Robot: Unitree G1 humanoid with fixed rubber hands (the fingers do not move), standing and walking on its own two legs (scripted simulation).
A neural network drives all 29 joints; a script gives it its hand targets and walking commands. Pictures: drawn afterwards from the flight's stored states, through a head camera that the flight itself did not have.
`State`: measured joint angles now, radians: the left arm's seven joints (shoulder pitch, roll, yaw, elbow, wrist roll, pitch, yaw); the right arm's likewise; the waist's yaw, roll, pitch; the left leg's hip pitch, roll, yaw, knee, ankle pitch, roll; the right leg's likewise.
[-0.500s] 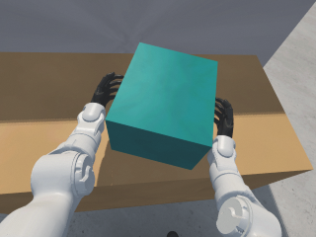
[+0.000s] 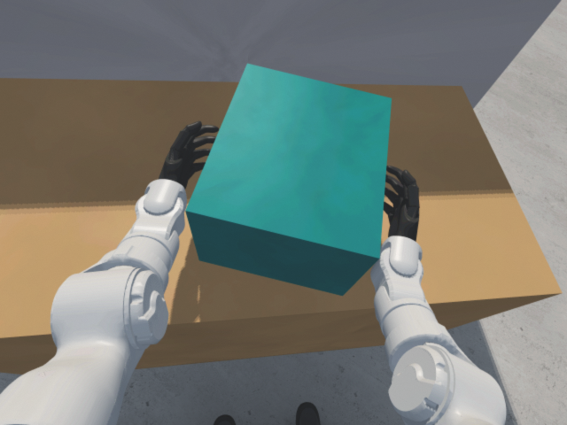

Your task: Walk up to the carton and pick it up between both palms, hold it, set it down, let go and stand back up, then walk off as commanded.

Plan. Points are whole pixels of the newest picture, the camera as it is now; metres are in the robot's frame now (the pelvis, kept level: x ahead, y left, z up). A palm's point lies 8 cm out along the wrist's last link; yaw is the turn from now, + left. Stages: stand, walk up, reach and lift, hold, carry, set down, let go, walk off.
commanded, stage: set down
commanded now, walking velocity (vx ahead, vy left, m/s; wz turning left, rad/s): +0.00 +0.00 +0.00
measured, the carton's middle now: (295, 179) +0.49 -0.05 -0.02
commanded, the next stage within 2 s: none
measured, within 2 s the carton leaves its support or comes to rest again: neither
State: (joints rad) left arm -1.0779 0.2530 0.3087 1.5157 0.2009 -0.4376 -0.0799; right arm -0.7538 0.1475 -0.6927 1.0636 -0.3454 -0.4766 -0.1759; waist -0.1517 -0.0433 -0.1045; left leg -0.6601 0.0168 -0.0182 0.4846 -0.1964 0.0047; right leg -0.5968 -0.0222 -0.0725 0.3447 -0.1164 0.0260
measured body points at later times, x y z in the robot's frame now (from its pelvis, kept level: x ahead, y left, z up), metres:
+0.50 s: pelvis +0.00 +0.01 +0.00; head +0.12 +0.05 +0.43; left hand +0.50 +0.13 +0.02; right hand +0.39 -0.20 +0.01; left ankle +0.00 +0.11 -0.73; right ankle +0.00 -0.14 -0.73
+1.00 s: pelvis -0.03 +0.03 -0.03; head +0.08 +0.06 +0.41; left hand +0.47 +0.18 +0.01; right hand +0.36 -0.21 +0.02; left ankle +0.00 +0.11 -0.73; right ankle +0.00 -0.14 -0.73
